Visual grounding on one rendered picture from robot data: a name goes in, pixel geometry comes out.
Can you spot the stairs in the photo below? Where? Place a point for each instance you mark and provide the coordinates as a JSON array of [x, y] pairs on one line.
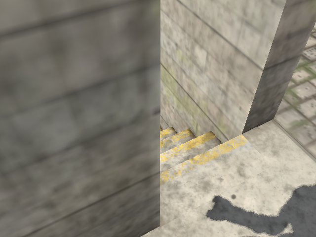
[[176, 148]]

